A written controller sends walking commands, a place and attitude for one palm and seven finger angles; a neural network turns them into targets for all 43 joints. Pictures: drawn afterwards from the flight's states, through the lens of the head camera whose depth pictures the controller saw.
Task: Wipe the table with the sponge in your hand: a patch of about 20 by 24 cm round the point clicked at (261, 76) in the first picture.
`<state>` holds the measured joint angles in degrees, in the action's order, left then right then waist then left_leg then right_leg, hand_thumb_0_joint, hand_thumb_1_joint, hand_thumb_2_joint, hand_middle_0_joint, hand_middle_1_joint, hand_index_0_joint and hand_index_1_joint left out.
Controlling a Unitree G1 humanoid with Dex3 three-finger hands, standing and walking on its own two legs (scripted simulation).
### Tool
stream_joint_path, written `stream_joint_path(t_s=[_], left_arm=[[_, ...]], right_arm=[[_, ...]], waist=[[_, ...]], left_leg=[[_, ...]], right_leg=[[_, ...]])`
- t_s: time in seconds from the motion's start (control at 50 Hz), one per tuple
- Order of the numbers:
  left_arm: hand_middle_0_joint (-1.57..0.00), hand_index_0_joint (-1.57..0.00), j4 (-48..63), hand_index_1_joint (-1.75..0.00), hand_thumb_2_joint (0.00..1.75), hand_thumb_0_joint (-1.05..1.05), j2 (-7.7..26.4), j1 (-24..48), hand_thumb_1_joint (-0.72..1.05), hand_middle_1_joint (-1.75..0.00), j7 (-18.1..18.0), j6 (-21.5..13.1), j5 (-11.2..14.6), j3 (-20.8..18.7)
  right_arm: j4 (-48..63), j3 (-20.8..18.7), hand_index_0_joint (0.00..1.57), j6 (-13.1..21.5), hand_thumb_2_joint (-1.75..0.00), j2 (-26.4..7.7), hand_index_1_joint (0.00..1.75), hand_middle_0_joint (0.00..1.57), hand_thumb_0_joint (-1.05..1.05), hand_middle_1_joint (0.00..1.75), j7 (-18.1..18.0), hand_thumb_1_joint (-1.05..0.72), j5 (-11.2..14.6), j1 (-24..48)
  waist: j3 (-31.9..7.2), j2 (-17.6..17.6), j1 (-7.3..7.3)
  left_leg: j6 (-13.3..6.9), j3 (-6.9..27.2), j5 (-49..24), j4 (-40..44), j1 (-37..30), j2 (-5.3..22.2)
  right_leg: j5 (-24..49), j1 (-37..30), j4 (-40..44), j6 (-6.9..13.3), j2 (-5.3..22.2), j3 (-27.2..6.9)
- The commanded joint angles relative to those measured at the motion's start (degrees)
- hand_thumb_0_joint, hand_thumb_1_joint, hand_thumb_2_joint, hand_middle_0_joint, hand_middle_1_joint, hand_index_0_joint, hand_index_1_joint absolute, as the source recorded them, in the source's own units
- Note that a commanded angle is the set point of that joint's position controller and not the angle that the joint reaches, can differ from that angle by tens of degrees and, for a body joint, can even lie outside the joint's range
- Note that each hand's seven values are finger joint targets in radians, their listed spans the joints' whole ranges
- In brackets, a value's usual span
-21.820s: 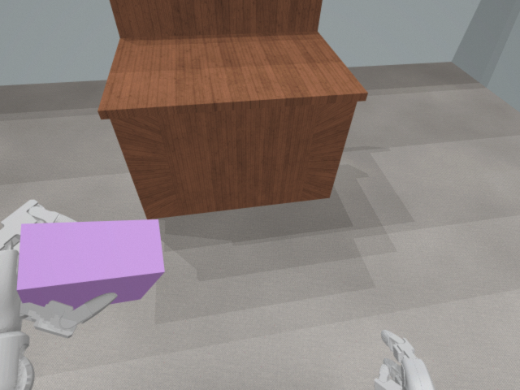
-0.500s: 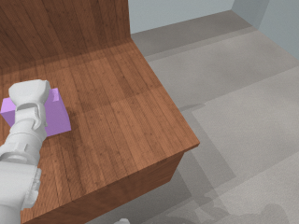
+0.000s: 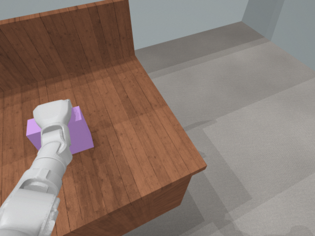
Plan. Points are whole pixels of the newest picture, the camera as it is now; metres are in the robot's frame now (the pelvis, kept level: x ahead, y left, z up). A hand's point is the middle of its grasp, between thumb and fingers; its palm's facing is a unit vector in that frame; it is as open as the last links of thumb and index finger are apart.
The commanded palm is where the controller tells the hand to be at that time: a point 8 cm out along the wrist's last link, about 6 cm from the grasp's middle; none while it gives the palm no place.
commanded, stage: wipe back along the middle lane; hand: left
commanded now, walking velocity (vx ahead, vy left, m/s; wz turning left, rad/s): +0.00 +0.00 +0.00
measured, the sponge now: (65, 139) +0.38 +0.30 -0.03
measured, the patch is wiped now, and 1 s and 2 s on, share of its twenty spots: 0.65 0.75 0.95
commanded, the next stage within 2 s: none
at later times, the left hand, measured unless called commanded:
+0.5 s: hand (66, 139) +0.36 +0.27 +0.02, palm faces -0.06 +0.01 -1.00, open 10.3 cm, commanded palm +0.32 +0.24 +0.04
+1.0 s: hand (66, 156) +0.31 +0.25 +0.02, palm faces -0.01 -0.01 -1.00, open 10.3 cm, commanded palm +0.26 +0.22 +0.04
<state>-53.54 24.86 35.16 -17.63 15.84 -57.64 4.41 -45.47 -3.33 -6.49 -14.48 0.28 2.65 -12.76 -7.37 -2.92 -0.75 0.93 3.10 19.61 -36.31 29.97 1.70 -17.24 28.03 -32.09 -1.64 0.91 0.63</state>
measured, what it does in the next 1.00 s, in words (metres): stands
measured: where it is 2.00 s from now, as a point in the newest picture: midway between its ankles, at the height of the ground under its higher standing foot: outside the picture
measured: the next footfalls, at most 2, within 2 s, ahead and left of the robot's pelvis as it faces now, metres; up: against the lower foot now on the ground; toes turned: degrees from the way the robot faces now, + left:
none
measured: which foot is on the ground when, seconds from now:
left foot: down 0.00-1.00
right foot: down 0.00-1.00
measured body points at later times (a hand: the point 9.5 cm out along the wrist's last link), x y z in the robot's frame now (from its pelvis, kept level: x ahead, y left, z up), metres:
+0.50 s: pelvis +0.00 -0.01 +0.00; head +0.03 -0.02 +0.45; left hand +0.36 +0.27 +0.07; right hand +0.16 -0.25 -0.12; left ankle -0.03 +0.13 -0.73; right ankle -0.03 -0.14 -0.73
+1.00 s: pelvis -0.01 +0.00 +0.00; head +0.00 -0.01 +0.45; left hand +0.30 +0.25 +0.07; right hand +0.19 -0.23 -0.10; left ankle -0.03 +0.13 -0.73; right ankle -0.03 -0.14 -0.73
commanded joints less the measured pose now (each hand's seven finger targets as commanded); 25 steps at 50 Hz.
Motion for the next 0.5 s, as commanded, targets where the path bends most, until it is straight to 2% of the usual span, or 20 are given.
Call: stream_joint_path(t_s=[0.0,0.04,0.06,0.1,0.12,0.14,0.16,0.18,0.2,0.24,0.26,0.28,0.3,0.34,0.36,0.38,0.42,0.44,0.46,0.48], left_arm=[[-1.2,-1.2,7.47,-1.6,1.3,0.0,4.42,9.9,0.1,-1.6,1.09,0.82,0.38,0.92],[-1.2,-1.2,6.68,-1.6,1.3,0.0,4.53,10.22,0.1,-1.6,1.34,1.9,-0.3,1.52],[-1.2,-1.2,7.26,-1.6,1.3,0.0,4.49,9.99,0.1,-1.6,1.53,2.02,0.18,0.69],[-1.2,-1.2,9.37,-1.6,1.3,0.0,2.99,8.36,0.1,-1.6,1.79,2.24,-0.02,2.57],[-1.2,-1.2,9.38,-1.6,1.3,0.0,3.39,6.05,0.1,-1.6,1.86,2.42,-0.2,1.79],[-1.2,-1.2,9.65,-1.6,1.3,0.0,2.2,4.2,0.1,-1.6,2.02,2.7,-0.25,2.55],[-1.2,-1.2,10.96,-1.6,1.3,0.0,1.89,3.49,0.1,-1.6,2.16,2.62,0.37,1.85],[-1.2,-1.2,10.63,-1.6,1.3,0.0,0.86,2.1,0.1,-1.6,2.31,2.98,0.39,3.2],[-1.2,-1.2,10.07,-1.6,1.3,0.0,2.75,2.22,0.1,-1.6,2.19,3.36,-0.08,1.8],[-1.2,-1.2,9.86,-1.6,1.3,0.0,1.56,2.22,0.1,-1.6,2.19,4.04,-0.01,2.86],[-1.2,-1.2,9.84,-1.6,1.3,0.0,3.31,2.27,0.1,-1.6,2.15,4.22,0.34,0.79],[-1.2,-1.2,9.97,-1.6,1.3,0.0,2.28,2.11,0.1,-1.6,2.27,4.47,0.12,2.4],[-1.2,-1.2,10.69,-1.6,1.3,0.0,2.51,2.47,0.1,-1.6,2.18,4.5,-0.2,2.19],[-1.2,-1.2,11.31,-1.6,1.3,0.0,0.05,0.48,0.1,-1.6,2.32,5.05,-0.21,3.92],[-1.2,-1.2,11.95,-1.6,1.3,0.0,1.57,-0.19,0.1,-1.6,2.19,5.12,-0.03,1.77],[-1.2,-1.2,13.58,-1.6,1.3,0.0,-1.49,0.1,0.1,-1.6,2.39,5.35,0.25,5.16],[-1.2,-1.2,12.87,-1.6,1.3,0.0,-1.3,-0.34,0.1,-1.6,2.33,5.97,0.08,4.91],[-1.2,-1.2,13.63,-1.6,1.3,0.0,-1.28,-0.62,0.1,-1.6,2.34,6.21,0.43,4.78],[-1.2,-1.2,13.95,-1.6,1.3,0.0,0.89,-1.35,0.1,-1.6,2.19,6.4,0.56,2.22],[-1.2,-1.2,15.15,-1.6,1.3,0.0,-1.5,-2.03,0.1,-1.6,2.37,6.66,0.94,4.71]], right_arm=[[5.98,-1.87,0.2,1.13,-0.9,-8.58,0.3,0.2,0.0,0.3,-0.63,-0.9,0.47,1.72],[6.33,-1.52,0.2,0.8,-0.9,-8.75,0.3,0.2,0.0,0.3,-0.91,-0.9,0.6,2.82],[6.33,-1.46,0.2,0.82,-0.9,-8.6,0.3,0.2,0.0,0.3,-1.12,-0.9,0.75,3.74],[7.25,-1.54,0.2,0.79,-0.9,-8.34,0.3,0.2,0.0,0.3,-1.16,-0.9,0.68,3.88],[7.33,-1.62,0.2,0.68,-0.9,-8.37,0.3,0.2,0.0,0.3,-1.18,-0.9,0.6,4.09],[7.78,-1.53,0.2,0.56,-0.9,-8.27,0.3,0.2,0.0,0.3,-1.12,-0.9,0.64,4.67],[8.04,-1.45,0.2,0.63,-0.9,-8.16,0.3,0.2,0.0,0.3,-1.09,-0.9,0.76,5.38],[8.46,-1.4,0.2,0.54,-0.9,-8.29,0.3,0.2,0.0,0.3,-1.16,-0.9,0.61,5.2],[8.38,-1.25,0.2,0.36,-0.9,-8.46,0.3,0.2,0.0,0.3,-1.22,-0.9,0.76,5.45],[8.85,-1.03,0.2,0.23,-0.9,-8.34,0.3,0.2,0.0,0.3,-1.4,-0.9,0.8,6.23],[8.84,-0.83,0.2,0.24,-0.9,-8.52,0.3,0.2,0.0,0.3,-1.6,-0.9,0.85,6.68],[9.16,-0.81,0.2,0.11,-0.9,-8.53,0.3,0.2,0.0,0.3,-1.67,-0.9,0.81,6.55],[9.32,-0.86,0.2,0.07,-0.9,-8.43,0.3,0.2,0.0,0.3,-1.64,-0.9,0.81,6.57],[9.94,-0.83,0.2,0.13,-0.9,-8.1,0.3,0.2,0.0,0.3,-1.6,-0.9,0.86,7.24],[9.92,-0.88,0.2,0.15,-0.9,-8.19,0.3,0.2,0.0,0.3,-1.68,-0.9,0.88,7.84],[10.64,-0.69,0.2,0.13,-0.9,-7.93,0.3,0.2,0.0,0.3,-1.59,-0.9,0.88,7.76],[10.57,-0.68,0.2,0.04,-0.9,-7.92,0.3,0.2,0.0,0.3,-1.59,-0.9,0.94,8.16],[10.73,-0.59,0.2,0.07,-0.9,-7.9,0.3,0.2,0.0,0.3,-1.6,-0.9,1.01,8.59],[10.52,-0.62,0.2,0.11,-0.9,-8.14,0.3,0.2,0.0,0.3,-1.76,-0.9,0.93,9.04],[11.13,-0.49,0.2,0.16,-0.9,-7.9,0.3,0.2,0.0,0.3,-1.76,-0.9,0.89,8.9]], waist=[[-15.23,4.4,-1.21],[-12.81,5.13,-1.2],[-12.74,3.73,-0.48],[-14.75,2.95,-0.32],[-15.41,4.0,0.19],[-14.98,4.37,0.29],[-15.37,3.74,0.82],[-14.09,4.7,0.41],[-12.34,5.31,0.34],[-11.05,6.05,0.32],[-10.95,5.67,0.95],[-10.69,5.23,0.56],[-11.4,5.21,0.55],[-12.22,5.48,0.85],[-12.62,4.24,1.67],[-12.86,3.41,1.08],[-11.34,5.4,0.83],[-11.37,4.83,1.07],[-11.7,4.66,1.88],[-12.1,4.59,1.51]], left_leg=[[-2.78,-3.09,-27.18,2.16,-10.79,-1.57],[-2.82,-3.17,-23.13,3.07,-9.49,-1.99],[-2.8,-3.0,-23.03,3.53,-9.84,-1.99],[-2.94,-3.54,-23.98,3.14,-11.37,-2.15],[-2.84,-3.42,-24.82,2.92,-11.55,-2.14],[-2.8,-3.58,-24.99,2.86,-11.33,-2.23],[-2.73,-3.3,-25.77,3.07,-11.5,-2.11],[-2.83,-3.53,-24.49,2.89,-11.2,-2.31],[-2.67,-3.45,-23.26,3.15,-10.35,-2.31],[-2.64,-3.67,-20.91,3.63,-9.51,-2.56],[-2.54,-3.32,-20.67,4.05,-9.25,-2.49],[-2.57,-3.55,-20.4,3.78,-9.58,-2.68],[-2.48,-3.52,-20.57,3.69,-9.8,-2.56],[-2.43,-3.67,-21.04,3.5,-10.34,-2.57],[-2.29,-3.12,-21.89,3.65,-10.63,-2.4],[-2.36,-3.27,-21.66,3.6,-11.28,-2.54],[-2.35,-3.16,-20.34,3.62,-10.64,-2.54],[-2.33,-3.33,-19.86,3.7,-10.59,-2.59],[-2.21,-2.83,-20.4,3.92,-10.69,-2.41],[-2.36,-3.08,-20.33,3.91,-11.11,-2.67]], right_leg=[[29.09,-11.39,1.08,4.09,-1.92,3.61],[25.97,-10.9,1.72,4.15,-1.79,3.46],[24.94,-10.78,1.84,4.44,-1.77,3.21],[26.36,-11.95,1.66,4.4,-1.67,3.34],[27.22,-12.65,1.41,4.48,-1.69,3.37],[27.91,-12.78,1.36,4.45,-1.69,3.36],[28.14,-13.09,1.27,4.65,-1.69,3.18],[27.66,-12.85,1.42,4.47,-1.75,3.49],[26.63,-12.09,1.55,4.44,-1.64,3.53],[24.84,-11.63,2.0,4.34,-1.58,3.33],[24.07,-11.78,2.05,4.61,-1.62,3.16],[23.87,-11.63,1.97,4.5,-1.56,3.3],[23.73,-11.45,1.75,4.47,-1.51,3.4],[24.0,-11.57,1.62,4.53,-1.62,3.39],[23.53,-11.49,1.42,4.91,-1.74,3.15],[23.04,-11.41,1.33,4.76,-1.77,3.65],[21.89,-10.69,1.63,4.65,-1.8,3.66],[21.9,-10.94,1.72,4.68,-1.76,3.47],[21.6,-11.2,1.56,4.99,-1.89,3.35],[21.72,-11.76,1.59,4.75,-1.83,3.72]])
